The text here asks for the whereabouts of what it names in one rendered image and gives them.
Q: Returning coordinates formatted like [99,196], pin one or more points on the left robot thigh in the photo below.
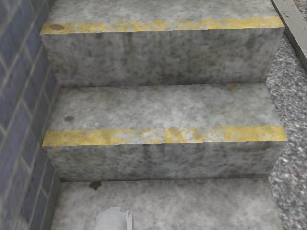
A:
[115,219]

